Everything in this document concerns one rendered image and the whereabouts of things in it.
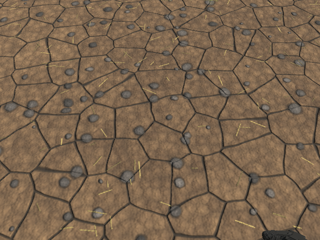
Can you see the robot right hand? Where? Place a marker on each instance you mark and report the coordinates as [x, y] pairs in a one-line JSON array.
[[282, 235]]

